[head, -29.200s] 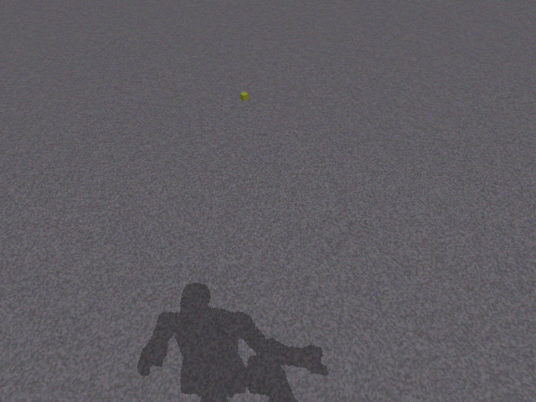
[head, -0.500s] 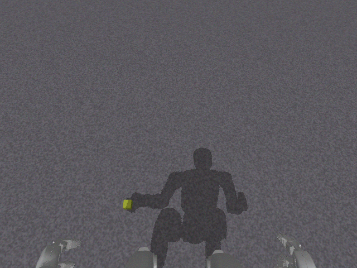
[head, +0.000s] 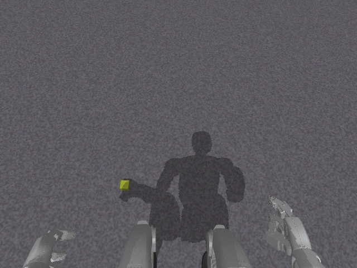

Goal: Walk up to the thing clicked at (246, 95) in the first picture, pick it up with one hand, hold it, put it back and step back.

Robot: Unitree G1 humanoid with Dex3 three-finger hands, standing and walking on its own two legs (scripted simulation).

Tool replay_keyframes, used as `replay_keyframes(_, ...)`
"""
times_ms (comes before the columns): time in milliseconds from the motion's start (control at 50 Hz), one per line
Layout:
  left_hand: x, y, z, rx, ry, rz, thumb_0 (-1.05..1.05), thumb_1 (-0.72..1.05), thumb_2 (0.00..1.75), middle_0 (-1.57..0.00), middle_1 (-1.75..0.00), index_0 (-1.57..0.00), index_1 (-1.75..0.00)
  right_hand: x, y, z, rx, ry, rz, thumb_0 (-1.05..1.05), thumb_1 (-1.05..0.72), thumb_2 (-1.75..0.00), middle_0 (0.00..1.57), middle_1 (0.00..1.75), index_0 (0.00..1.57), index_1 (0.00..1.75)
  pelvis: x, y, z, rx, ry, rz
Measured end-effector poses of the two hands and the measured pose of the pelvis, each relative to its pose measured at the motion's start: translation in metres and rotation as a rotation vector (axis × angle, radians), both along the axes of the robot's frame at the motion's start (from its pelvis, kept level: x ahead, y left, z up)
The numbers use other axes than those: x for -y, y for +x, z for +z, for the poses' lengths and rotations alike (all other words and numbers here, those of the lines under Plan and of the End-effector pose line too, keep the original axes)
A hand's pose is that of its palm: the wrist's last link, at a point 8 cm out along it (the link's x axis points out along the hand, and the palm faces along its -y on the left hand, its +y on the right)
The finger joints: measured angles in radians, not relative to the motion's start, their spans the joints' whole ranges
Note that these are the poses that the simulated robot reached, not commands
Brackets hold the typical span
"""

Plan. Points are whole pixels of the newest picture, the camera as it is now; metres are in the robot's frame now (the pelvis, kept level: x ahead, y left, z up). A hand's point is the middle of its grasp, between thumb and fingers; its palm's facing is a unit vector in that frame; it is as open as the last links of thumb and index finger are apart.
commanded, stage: rise first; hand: left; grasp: from above
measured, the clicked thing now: (125, 185) +0.44 +0.25 -0.63
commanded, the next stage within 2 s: none
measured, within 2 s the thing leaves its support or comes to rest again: neither
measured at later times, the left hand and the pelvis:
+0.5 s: hand (87, 214) +0.27 +0.31 -0.34, palm faces -0.49 -0.37 -0.79, open 12.0 cm; pelvis -0.06 -0.01 -0.21, yaw -3 degrees
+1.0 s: hand (98, 198) +0.34 +0.31 -0.44, palm faces -0.48 -0.09 -0.87, open 11.7 cm; pelvis -0.08 +0.00 -0.30, yaw -7 degrees
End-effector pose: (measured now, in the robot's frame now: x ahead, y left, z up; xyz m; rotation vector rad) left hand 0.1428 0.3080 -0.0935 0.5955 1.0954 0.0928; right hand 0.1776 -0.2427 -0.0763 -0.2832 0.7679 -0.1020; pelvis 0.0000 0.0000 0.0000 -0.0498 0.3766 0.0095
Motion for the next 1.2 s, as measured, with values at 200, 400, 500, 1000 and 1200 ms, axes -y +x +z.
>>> replay_keyframes(200, -0.012, 0.049, -0.076, 0.066, 0.134, -0.264, 0.0, -0.25, 0.71, -0.44, -0.71, -0.42, -0.73, 0.017, -0.01, -0.087, -0.049, -0.026, 0.028, 0.01, -0.92, -0.9, 0.21, 0.3, 0.21, 0.3, 0.004, -0.021, -0.076, -0.127, 0.003, -0.013)
replay_keyframes(400, -0.016, 0.114, -0.159, 0.159, 0.298, -0.519, 0.0, -0.22, 0.72, -0.43, -0.72, -0.42, -0.74, 0.036, -0.053, -0.203, -0.223, -0.039, 0.009, 0.01, -0.93, -0.9, 0.2, 0.3, 0.21, 0.3, 0.008, -0.047, -0.167, -0.208, -0.008, -0.037)
replay_keyframes(500, -0.018, 0.139, -0.194, 0.178, 0.358, -0.625, 0.0, -0.22, 0.72, -0.43, -0.73, -0.43, -0.74, 0.039, -0.088, -0.249, -0.332, -0.037, -0.008, 0.01, -0.94, -0.91, 0.2, 0.3, 0.21, 0.3, 0.008, -0.06, -0.205, -0.212, -0.018, -0.048)
replay_keyframes(1000, -0.009, 0.207, -0.288, 0.272, 0.524, -0.908, 0.0, -0.11, 0.68, -0.45, -0.59, -0.44, -0.59, 0.044, -0.192, -0.322, -0.623, -0.104, -0.094, 0.01, -0.89, -0.89, 0.2, 0.3, 0.21, 0.3, 0.001, -0.079, -0.299, -0.167, -0.066, -0.079)
replay_keyframes(1200, -0.007, 0.223, -0.312, 0.275, 0.554, -0.965, 0.01, -0.06, 0.63, -0.48, -0.56, -0.48, -0.55, 0.045, -0.185, -0.34, -0.653, -0.122, -0.07, 0.0, -0.9, -0.89, 0.2, 0.3, 0.21, 0.3, 0.001, -0.074, -0.317, -0.165, -0.074, -0.088)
